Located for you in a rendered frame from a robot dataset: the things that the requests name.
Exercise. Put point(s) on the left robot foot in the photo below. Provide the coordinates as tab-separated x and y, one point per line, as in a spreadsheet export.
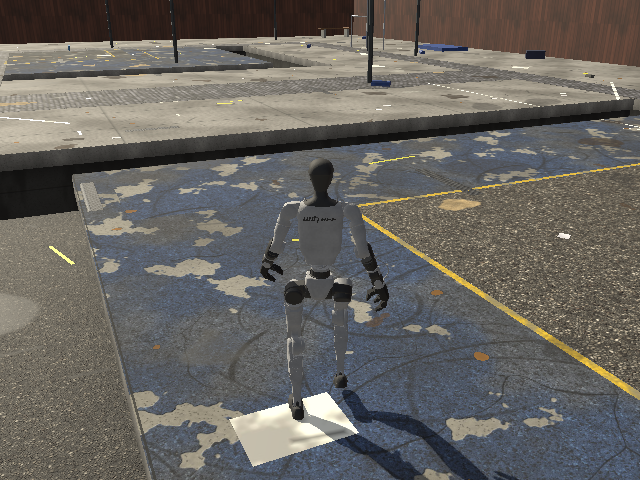
297	411

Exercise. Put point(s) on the right robot hand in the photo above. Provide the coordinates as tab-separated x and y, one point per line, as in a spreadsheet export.
383	296

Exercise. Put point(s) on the right robot upper arm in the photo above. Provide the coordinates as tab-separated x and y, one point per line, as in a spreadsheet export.
353	213

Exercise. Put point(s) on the right robot forearm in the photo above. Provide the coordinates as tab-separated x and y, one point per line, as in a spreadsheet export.
373	270

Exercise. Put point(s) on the left robot hand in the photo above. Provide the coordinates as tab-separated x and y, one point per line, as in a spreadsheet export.
266	275

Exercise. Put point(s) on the left robot upper arm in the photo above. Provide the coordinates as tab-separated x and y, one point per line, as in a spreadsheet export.
289	211

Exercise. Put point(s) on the left robot forearm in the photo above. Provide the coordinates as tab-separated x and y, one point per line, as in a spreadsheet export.
269	257

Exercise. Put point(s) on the robot right shin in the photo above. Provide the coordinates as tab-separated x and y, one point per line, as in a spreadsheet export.
340	343

